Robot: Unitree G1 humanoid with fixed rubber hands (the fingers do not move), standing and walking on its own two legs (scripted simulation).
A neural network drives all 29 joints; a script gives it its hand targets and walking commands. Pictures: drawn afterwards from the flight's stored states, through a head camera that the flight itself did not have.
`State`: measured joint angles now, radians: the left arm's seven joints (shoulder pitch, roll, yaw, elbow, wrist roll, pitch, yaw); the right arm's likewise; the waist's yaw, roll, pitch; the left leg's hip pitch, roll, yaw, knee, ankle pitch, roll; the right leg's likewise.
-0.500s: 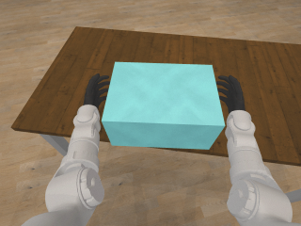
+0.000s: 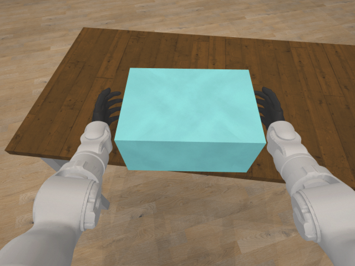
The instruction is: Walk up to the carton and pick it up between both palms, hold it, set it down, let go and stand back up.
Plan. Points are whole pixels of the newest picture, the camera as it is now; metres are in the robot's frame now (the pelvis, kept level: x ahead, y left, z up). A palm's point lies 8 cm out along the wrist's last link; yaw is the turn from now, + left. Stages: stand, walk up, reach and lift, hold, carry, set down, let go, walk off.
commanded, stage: set down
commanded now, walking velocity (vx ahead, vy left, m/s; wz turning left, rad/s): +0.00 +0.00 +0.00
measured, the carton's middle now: (188, 120) +0.46 +0.05 +0.03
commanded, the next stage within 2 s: none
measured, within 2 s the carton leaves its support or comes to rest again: neither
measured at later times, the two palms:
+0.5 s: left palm (83, 111) +0.42 +0.28 +0.08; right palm (305, 106) +0.47 -0.21 +0.10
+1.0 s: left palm (55, 83) +0.42 +0.31 +0.16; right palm (317, 74) +0.48 -0.19 +0.18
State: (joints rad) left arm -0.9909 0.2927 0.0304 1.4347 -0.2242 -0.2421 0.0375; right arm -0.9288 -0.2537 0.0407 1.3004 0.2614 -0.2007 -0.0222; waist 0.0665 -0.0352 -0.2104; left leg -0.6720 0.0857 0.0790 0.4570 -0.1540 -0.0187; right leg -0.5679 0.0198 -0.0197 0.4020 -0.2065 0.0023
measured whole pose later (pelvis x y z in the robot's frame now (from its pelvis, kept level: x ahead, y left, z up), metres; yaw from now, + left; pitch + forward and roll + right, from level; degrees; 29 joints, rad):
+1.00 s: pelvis -0.02 -0.01 +0.00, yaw +2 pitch +18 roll -2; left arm -1.12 0.52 -0.13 1.11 -0.38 0.15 -0.02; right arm -1.11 -0.54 0.23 1.18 0.61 0.05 0.04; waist 0.06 -0.04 -0.18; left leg -0.63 0.08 0.03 0.43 -0.12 -0.02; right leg -0.52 0.02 -0.06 0.39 -0.19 0.00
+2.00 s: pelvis -0.02 -0.01 +0.01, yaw +3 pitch +3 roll -1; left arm -0.24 0.39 0.14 0.31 -0.28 0.26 -0.01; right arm -0.19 -0.38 -0.02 0.35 0.41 0.10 0.02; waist 0.03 -0.02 0.01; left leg -0.26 0.06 0.05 0.33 -0.11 -0.02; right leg -0.16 0.00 -0.05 0.30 -0.19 -0.01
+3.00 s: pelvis +0.01 -0.01 +0.01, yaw +3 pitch -1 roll +0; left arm 0.26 0.28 0.06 0.29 -0.15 0.08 -0.04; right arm 0.29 -0.26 0.02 0.32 0.18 -0.05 0.03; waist 0.03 -0.01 0.05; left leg -0.14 0.05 0.06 0.32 -0.16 -0.03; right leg -0.04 -0.01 -0.04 0.30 -0.24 -0.01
